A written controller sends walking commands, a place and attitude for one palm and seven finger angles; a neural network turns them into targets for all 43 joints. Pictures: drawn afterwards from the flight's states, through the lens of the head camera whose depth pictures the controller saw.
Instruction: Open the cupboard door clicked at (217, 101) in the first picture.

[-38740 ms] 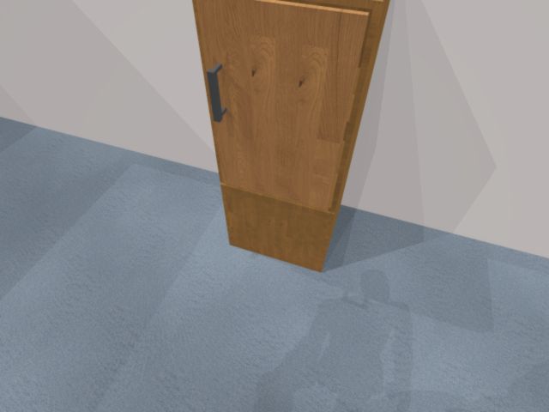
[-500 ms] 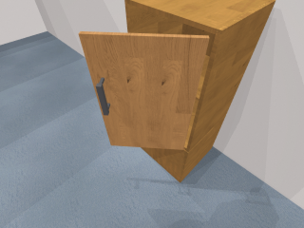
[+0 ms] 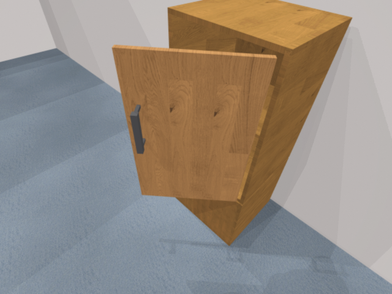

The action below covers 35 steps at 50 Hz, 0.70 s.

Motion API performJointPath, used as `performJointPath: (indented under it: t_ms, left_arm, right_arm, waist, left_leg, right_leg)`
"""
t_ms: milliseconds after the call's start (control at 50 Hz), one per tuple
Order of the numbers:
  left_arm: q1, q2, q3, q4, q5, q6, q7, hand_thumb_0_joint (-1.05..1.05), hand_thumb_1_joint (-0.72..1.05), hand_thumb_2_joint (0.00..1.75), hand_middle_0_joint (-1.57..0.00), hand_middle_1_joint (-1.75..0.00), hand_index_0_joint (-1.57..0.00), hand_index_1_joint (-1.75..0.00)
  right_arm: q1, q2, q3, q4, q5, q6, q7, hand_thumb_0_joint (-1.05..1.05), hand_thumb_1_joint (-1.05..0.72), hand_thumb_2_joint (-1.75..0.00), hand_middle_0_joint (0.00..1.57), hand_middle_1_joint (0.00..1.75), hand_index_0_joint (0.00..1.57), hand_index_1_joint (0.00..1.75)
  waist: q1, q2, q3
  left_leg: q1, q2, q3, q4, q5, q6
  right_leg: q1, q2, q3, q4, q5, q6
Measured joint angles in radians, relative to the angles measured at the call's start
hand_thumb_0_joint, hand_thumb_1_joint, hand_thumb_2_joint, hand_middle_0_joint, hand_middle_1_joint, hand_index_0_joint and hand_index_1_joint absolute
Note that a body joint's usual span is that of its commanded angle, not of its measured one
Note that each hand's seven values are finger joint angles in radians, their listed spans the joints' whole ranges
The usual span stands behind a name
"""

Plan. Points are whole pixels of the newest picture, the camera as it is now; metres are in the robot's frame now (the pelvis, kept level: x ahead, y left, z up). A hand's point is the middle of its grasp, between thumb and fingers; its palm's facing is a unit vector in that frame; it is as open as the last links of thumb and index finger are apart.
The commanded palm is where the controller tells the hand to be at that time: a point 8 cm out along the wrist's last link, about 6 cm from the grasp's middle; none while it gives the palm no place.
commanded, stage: look again from close up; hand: left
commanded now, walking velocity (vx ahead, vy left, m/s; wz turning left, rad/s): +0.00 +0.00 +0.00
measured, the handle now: (139, 129) +0.55 +0.19 +0.03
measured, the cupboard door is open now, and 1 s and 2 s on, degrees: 41 41 41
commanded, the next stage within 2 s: raise the hand with hooked fingers in 0.30 s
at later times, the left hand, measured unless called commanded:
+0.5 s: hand out of the picture +0.11 +0.23 -0.10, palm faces +0.23 -0.96 -0.18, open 7.4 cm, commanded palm +0.11 +0.28 -0.06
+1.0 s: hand (80, 272) +0.18 +0.23 -0.03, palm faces +0.06 -0.99 -0.08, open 9.6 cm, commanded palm +0.16 +0.29 -0.02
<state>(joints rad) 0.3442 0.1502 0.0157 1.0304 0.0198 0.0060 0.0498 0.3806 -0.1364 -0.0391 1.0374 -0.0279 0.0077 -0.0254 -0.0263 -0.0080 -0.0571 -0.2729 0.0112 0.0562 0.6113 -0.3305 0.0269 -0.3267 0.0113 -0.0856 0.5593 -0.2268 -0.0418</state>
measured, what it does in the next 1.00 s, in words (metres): lowers itself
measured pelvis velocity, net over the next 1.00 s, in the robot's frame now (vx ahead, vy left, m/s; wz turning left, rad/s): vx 0.01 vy -0.01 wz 0.08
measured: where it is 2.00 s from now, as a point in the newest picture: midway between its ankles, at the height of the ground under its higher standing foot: outside the picture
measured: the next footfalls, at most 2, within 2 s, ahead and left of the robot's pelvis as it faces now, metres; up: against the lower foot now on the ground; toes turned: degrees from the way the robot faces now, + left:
none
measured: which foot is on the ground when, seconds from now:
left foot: down 0.00-1.00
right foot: down 0.00-1.00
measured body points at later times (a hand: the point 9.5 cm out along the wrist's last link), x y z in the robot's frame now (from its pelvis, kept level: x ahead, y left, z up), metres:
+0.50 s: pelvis +0.00 +0.03 +0.00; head +0.00 +0.04 +0.45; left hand +0.09 +0.28 -0.09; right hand +0.08 -0.21 -0.12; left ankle +0.00 +0.10 -0.73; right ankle +0.05 -0.09 -0.73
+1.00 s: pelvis +0.01 -0.01 -0.08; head +0.07 +0.01 +0.37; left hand +0.17 +0.29 -0.02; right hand +0.24 -0.22 -0.14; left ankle +0.00 +0.10 -0.73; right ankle +0.05 -0.09 -0.73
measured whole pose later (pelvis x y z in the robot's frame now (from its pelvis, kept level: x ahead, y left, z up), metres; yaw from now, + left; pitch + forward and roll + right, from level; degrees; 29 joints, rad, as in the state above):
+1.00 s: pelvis +0.01 -0.01 -0.08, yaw +4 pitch +14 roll -3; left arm 0.41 0.29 0.29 0.04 -0.34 -0.45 -0.46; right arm 0.17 -0.25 -0.01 0.54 0.03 -0.26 -0.04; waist 0.05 0.02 -0.12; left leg -0.86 0.00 -0.05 1.19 -0.58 0.02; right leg -0.87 0.02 -0.14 1.11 -0.49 -0.06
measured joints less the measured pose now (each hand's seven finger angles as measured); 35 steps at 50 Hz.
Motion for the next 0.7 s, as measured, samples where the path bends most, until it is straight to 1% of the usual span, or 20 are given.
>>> performJointPath:
  t_ms: [80,180,300,400,420,440,460,480,500,520,540,580,620,660,680,700]
  left_arm:
    - [-0.033,0.025,0.002,-0.020,0.000,-0.010,-0.005,0.01,0.91,0.90,-0.20,-0.30,-0.20,-0.29]
    - [-0.060,0.041,-0.002,-0.037,-0.003,-0.022,-0.009,0.00,0.91,0.90,-0.20,-0.30,-0.20,-0.29]
    - [-0.064,0.044,-0.007,-0.035,-0.004,-0.014,-0.010,0.00,0.91,0.90,-0.20,-0.30,-0.20,-0.29]
    - [-0.052,0.037,-0.015,-0.016,-0.004,-0.010,-0.012,0.00,0.91,0.90,-0.20,-0.30,-0.20,-0.29]
    - [-0.049,0.035,-0.019,-0.011,-0.003,-0.012,-0.004,0.00,0.91,0.90,-0.20,-0.30,-0.20,-0.29]
    - [-0.007,0.031,0.011,-0.149,-0.042,0.051,-0.010,0.00,0.91,0.90,-0.20,-0.30,-0.20,-0.30]
    - [0.046,0.032,0.034,-0.326,-0.071,0.071,-0.008,0.01,0.90,0.90,-0.20,-0.30,-0.21,-0.30]
    - [0.093,0.036,0.040,-0.481,-0.098,0.047,0.003,0.01,0.90,0.90,-0.20,-0.30,-0.21,-0.30]
    - [0.121,0.038,0.044,-0.607,-0.126,0.018,0.013,0.01,0.90,0.90,-0.20,-0.31,-0.21,-0.30]
    - [0.127,0.037,0.048,-0.701,-0.152,-0.018,0.015,0.01,0.89,0.89,-0.20,-0.31,-0.21,-0.31]
    - [0.112,0.033,0.055,-0.762,-0.170,-0.066,0.006,0.01,0.88,0.89,-0.20,-0.32,-0.21,-0.31]
    - [0.057,0.025,0.085,-0.807,-0.202,-0.198,-0.037,0.01,0.85,0.88,-0.20,-0.33,-0.21,-0.33]
    - [0.006,0.031,0.124,-0.800,-0.233,-0.355,-0.116,0.01,0.82,0.87,-0.21,-0.35,-0.21,-0.35]
    - [-0.025,0.047,0.154,-0.782,-0.260,-0.500,-0.225,0.01,0.79,0.85,-0.21,-0.38,-0.21,-0.37]
    - [-0.033,0.058,0.165,-0.771,-0.266,-0.556,-0.288,0.00,0.77,0.84,-0.21,-0.39,-0.21,-0.39]
    - [-0.034,0.072,0.173,-0.764,-0.272,-0.590,-0.351,0.00,0.75,0.83,-0.21,-0.40,-0.21,-0.40]
  right_arm:
    - [-0.023,-0.011,0.010,-0.014,0.003,-0.015,-0.001,0.00,-0.91,-0.89,0.20,0.30,0.19,0.30]
    - [-0.073,-0.029,0.020,-0.021,0.007,-0.027,0.001,0.00,-0.91,-0.89,0.20,0.30,0.19,0.30]
    - [-0.127,-0.047,0.024,-0.021,0.009,-0.027,0.004,0.00,-0.91,-0.89,0.20,0.30,0.20,0.30]
    - [-0.151,-0.059,0.025,-0.003,0.010,-0.023,0.006,0.00,-0.91,-0.89,0.20,0.30,0.20,0.30]
    - [-0.153,-0.062,0.028,-0.006,0.014,-0.020,0.008,0.00,-0.91,-0.89,0.20,0.30,0.20,0.30]
    - [-0.135,-0.062,0.034,-0.046,0.030,-0.026,0.004,0.01,-0.91,-0.89,0.20,0.30,0.20,0.30]
    - [-0.106,-0.060,0.043,-0.091,0.043,-0.064,-0.009,0.01,-0.91,-0.89,0.20,0.30,0.20,0.30]
    - [-0.079,-0.059,0.048,-0.128,0.053,-0.113,-0.022,0.01,-0.91,-0.89,0.20,0.30,0.20,0.30]
    - [-0.061,-0.061,0.051,-0.159,0.061,-0.159,-0.029,0.01,-0.91,-0.89,0.20,0.30,0.20,0.30]
    - [-0.050,-0.066,0.051,-0.191,0.064,-0.198,-0.032,0.01,-0.91,-0.89,0.20,0.30,0.20,0.30]
    - [-0.046,-0.076,0.049,-0.220,0.061,-0.229,-0.032,0.01,-0.91,-0.89,0.20,0.30,0.20,0.30]
    - [-0.062,-0.097,0.044,-0.270,0.051,-0.268,-0.020,0.01,-0.91,-0.89,0.20,0.30,0.20,0.30]
    - [-0.095,-0.108,0.036,-0.320,0.043,-0.287,0.001,0.01,-0.91,-0.89,0.20,0.30,0.20,0.30]
    - [-0.131,-0.114,0.024,-0.377,0.038,-0.301,0.023,0.01,-0.90,-0.89,0.20,0.30,0.20,0.30]
    - [-0.148,-0.120,0.017,-0.408,0.038,-0.305,0.033,0.01,-0.90,-0.89,0.20,0.30,0.20,0.30]
    - [-0.163,-0.126,0.012,-0.439,0.041,-0.307,0.041,0.01,-0.90,-0.89,0.20,0.30,0.20,0.30]
  waist:
    - [0.013,-0.001,-0.006]
    - [0.025,0.009,0.017]
    - [0.029,0.014,0.050]
    - [0.033,0.013,0.073]
    - [0.035,0.014,0.076]
    - [0.033,0.008,0.082]
    - [0.038,-0.004,0.082]
    - [0.041,-0.016,0.073]
    - [0.039,-0.024,0.064]
    - [0.031,-0.023,0.059]
    - [0.021,-0.015,0.051]
    - [0.007,0.004,0.020]
    - [0.004,0.001,-0.023]
    - [0.006,-0.011,-0.055]
    - [0.007,-0.015,-0.062]
    - [0.009,-0.018,-0.067]
  left_leg:
    - [0.037,-0.018,0.018,-0.048,0.016,0.017]
    - [0.082,-0.039,0.032,-0.105,0.041,0.032]
    - [0.107,-0.053,0.043,-0.139,0.056,0.045]
    - [0.122,-0.060,0.048,-0.156,0.062,0.051]
    - [0.115,-0.057,0.048,-0.146,0.060,0.051]
    - [0.104,-0.059,0.045,-0.133,0.055,0.050]
    - [0.097,-0.065,0.042,-0.126,0.052,0.048]
    - [0.088,-0.073,0.039,-0.120,0.050,0.045]
    - [0.076,-0.082,0.032,-0.111,0.047,0.041]
    - [0.059,-0.090,0.019,-0.091,0.041,0.040]
    - [0.029,-0.095,0.004,-0.058,0.031,0.040]
    - [-0.062,-0.094,-0.017,0.029,0.000,0.036]
    - [-0.179,-0.086,-0.013,0.130,-0.040,0.029]
    - [-0.299,-0.073,-0.005,0.247,-0.088,0.030]
    - [-0.350,-0.065,-0.004,0.305,-0.113,0.035]
    - [-0.396,-0.057,-0.003,0.358,-0.137,0.038]
  right_leg:
    - [0.024,-0.015,0.019,-0.025,0.013,0.020]
    - [0.055,-0.031,0.035,-0.060,0.029,0.037]
    - [0.072,-0.042,0.048,-0.079,0.039,0.050]
    - [0.083,-0.048,0.054,-0.090,0.045,0.057]
    - [0.080,-0.046,0.054,-0.088,0.045,0.058]
    - [0.071,-0.049,0.050,-0.075,0.041,0.058]
    - [0.056,-0.053,0.051,-0.049,0.023,0.049]
    - [0.036,-0.058,0.055,-0.014,-0.011,0.039]
    - [0.020,-0.062,0.059,0.013,-0.033,0.032]
    - [0.009,-0.063,0.062,0.031,-0.035,0.028]
    - [-0.009,-0.062,0.059,0.048,-0.033,0.029]
    - [-0.080,-0.060,0.047,0.106,-0.059,0.035]
    - [-0.193,-0.053,0.051,0.194,-0.090,0.033]
    - [-0.313,-0.042,0.055,0.301,-0.125,0.030]
    - [-0.363,-0.036,0.054,0.352,-0.143,0.030]
    - [-0.408,-0.030,0.052,0.401,-0.163,0.028]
